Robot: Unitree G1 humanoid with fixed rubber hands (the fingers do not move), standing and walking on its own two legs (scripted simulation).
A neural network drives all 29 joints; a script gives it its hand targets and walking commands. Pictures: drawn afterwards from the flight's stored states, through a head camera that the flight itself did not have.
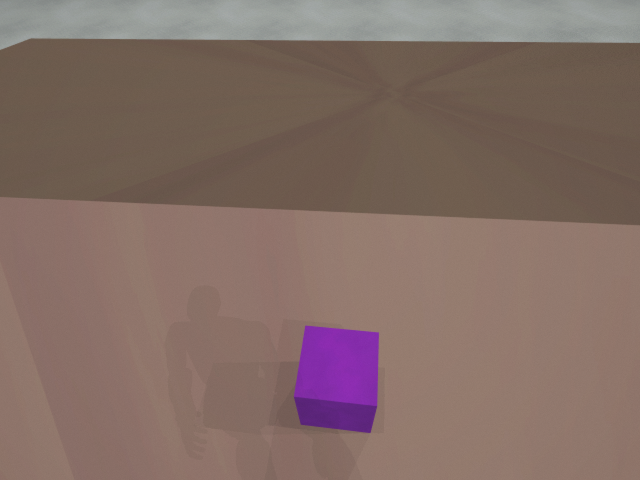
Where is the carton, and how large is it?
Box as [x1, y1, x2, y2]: [294, 326, 378, 432]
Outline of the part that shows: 305,326 294,393 294,398 301,424 370,432 376,408 378,332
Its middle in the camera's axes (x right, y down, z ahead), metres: +0.05 +0.42 +1.12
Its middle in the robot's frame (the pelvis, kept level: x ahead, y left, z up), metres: +0.47 +0.00 -0.65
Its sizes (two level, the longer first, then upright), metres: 0.210 0.200 0.250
